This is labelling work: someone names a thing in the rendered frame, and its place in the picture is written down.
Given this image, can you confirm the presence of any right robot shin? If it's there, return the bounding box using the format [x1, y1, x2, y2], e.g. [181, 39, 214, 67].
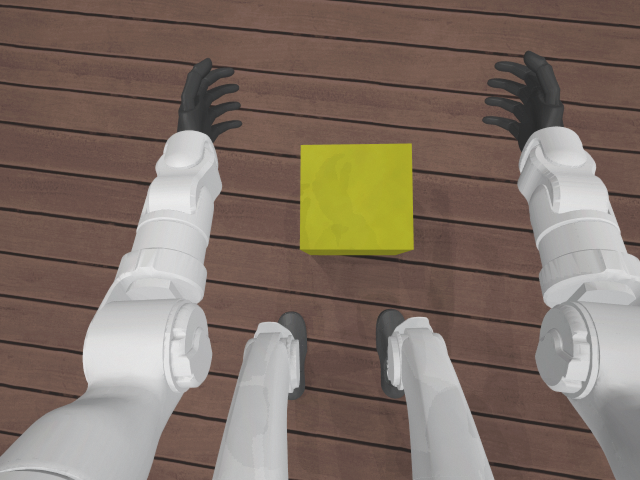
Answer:
[387, 317, 448, 387]

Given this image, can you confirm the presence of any robot left forearm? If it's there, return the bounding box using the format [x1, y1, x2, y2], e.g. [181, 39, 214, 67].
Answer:
[83, 130, 222, 382]

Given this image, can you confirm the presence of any robot right hand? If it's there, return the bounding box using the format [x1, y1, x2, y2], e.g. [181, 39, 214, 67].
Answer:
[482, 51, 564, 152]

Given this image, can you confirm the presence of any robot left hand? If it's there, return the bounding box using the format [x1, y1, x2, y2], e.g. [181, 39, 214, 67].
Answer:
[177, 58, 242, 143]

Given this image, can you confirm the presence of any right robot upper arm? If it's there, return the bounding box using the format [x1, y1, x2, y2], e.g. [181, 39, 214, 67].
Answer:
[535, 300, 640, 480]

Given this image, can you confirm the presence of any left robot upper arm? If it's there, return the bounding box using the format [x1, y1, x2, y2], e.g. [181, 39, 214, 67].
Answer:
[0, 298, 212, 480]

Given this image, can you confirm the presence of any right robot foot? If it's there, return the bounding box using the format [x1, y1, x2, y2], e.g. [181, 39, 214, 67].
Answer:
[376, 309, 405, 399]

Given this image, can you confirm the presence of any carton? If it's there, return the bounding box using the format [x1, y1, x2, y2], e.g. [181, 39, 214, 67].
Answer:
[300, 144, 414, 255]

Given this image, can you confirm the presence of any robot right forearm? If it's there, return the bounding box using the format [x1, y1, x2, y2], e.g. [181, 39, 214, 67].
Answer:
[517, 127, 640, 308]

